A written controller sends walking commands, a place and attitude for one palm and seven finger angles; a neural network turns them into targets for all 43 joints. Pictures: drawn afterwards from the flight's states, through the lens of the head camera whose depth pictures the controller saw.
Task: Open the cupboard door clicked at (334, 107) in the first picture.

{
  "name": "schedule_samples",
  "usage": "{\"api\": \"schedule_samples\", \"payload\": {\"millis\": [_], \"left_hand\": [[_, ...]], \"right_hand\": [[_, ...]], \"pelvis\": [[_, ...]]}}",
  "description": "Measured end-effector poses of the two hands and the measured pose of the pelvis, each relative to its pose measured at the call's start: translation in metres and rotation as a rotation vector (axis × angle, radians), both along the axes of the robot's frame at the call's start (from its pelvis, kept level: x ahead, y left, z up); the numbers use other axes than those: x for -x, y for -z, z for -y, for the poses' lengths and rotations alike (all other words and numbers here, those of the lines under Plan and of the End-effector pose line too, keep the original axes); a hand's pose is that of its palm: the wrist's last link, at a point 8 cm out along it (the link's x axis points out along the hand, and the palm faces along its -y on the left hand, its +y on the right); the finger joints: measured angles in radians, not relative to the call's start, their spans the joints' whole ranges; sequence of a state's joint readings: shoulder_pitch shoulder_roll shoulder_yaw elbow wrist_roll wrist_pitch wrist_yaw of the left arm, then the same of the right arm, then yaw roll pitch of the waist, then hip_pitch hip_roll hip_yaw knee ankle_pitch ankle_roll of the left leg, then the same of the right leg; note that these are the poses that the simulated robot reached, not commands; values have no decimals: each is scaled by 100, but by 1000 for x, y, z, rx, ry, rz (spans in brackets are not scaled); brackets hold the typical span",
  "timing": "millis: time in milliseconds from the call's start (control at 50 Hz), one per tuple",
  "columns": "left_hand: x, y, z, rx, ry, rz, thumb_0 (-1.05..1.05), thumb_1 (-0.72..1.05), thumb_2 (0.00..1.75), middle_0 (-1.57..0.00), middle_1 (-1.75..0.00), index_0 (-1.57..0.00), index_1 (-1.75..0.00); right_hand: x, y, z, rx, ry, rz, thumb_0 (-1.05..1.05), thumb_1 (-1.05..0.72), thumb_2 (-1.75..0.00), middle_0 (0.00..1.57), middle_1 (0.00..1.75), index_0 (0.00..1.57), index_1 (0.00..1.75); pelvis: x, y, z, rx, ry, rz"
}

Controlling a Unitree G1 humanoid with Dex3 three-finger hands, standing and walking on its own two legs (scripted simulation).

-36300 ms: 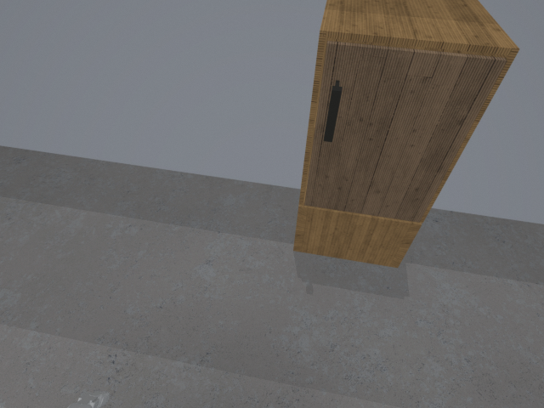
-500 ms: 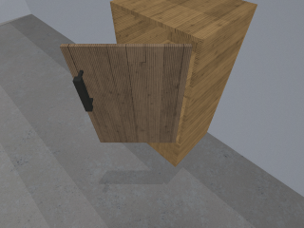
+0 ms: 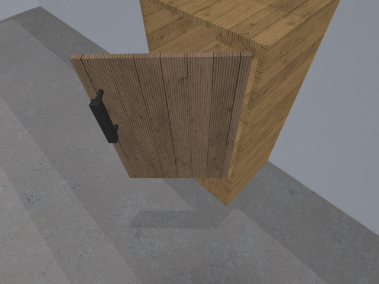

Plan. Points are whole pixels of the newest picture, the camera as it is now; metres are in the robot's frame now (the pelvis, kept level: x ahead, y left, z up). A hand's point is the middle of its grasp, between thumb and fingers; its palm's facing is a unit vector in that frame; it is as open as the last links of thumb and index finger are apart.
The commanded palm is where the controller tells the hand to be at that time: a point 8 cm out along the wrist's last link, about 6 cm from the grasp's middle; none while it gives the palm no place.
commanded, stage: come to a stop and stand still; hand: left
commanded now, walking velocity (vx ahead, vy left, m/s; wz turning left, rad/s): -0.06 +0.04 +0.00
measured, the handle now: (107, 117) +0.53 +0.27 +0.00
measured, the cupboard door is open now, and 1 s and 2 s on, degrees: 44 44 44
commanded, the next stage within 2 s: look again from close up in 0.58 s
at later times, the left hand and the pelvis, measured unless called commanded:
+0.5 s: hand out of the picture +0.00 +0.19 -0.16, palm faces +0.04 -0.98 -0.20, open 7.4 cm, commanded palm none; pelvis -0.02 +0.01 +0.01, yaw -1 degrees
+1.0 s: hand out of the picture -0.01 +0.19 -0.16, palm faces +0.01 -0.97 -0.22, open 7.3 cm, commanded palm none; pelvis -0.02 +0.02 +0.01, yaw -1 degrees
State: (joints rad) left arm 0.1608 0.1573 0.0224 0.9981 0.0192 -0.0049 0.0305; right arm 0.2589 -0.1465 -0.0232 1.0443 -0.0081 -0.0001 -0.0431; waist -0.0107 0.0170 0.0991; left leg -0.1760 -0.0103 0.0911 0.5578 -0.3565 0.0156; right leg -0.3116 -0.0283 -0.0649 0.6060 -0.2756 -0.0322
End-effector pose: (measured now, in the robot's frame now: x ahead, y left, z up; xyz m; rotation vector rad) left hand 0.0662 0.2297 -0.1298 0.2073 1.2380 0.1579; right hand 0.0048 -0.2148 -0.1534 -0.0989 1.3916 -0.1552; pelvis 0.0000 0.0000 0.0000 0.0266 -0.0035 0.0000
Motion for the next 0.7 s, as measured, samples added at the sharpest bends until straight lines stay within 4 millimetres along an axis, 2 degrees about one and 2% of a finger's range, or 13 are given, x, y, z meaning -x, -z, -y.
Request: {"api": "schedule_samples", "payload": {"millis": [120, 220, 280, 400, 580, 700], "left_hand": [[0, 1, 11, 13, 8, 26, 0, 91, 90, -20, -30, -20, -30], [13, 9, 6, 38, -8, 27, -1, 91, 90, -20, -30, -20, -30], [25, 12, 0, 47, -29, 6, 0, 91, 90, -20, -30, -20, -30], [50, 5, -7, 45, -46, -24, 0, 91, 90, -20, -30, -20, -30], [96, 4, -1, 44, -54, -137, 0, 91, 90, -19, -30, -20, -30], [112, 4, -3, 39, -41, -164, 0, 90, 90, -20, -30, -20, -30]], "right_hand": [[-12, -5, 16, 23, 6, 29, 1, -91, -90, 20, 30, 20, 30], [-15, -12, 15, 49, -11, 76, 0, -91, -90, 20, 30, 20, 30], [-6, -18, 9, 56, -17, 84, 0, -91, -90, 20, 30, 20, 30], [13, -19, 1, 45, -32, 50, 0, -92, -90, 20, 30, 20, 30], [37, -16, -11, -1, -26, 0, 0, -92, -90, 20, 30, 20, 30], [40, -7, -18, -20, -15, 35, 0, -91, -90, 20, 30, 20, 30]], "pelvis": [[8, -1, 7, 2, -10, 1], [16, 1, 3, 13, -3, 1], [19, -1, -1, 4, 8, 14], [22, -7, -6, 13, 9, 25], [26, -10, -7, 16, 11, 20], [27, -5, -15, 21, 3, 23]]}}
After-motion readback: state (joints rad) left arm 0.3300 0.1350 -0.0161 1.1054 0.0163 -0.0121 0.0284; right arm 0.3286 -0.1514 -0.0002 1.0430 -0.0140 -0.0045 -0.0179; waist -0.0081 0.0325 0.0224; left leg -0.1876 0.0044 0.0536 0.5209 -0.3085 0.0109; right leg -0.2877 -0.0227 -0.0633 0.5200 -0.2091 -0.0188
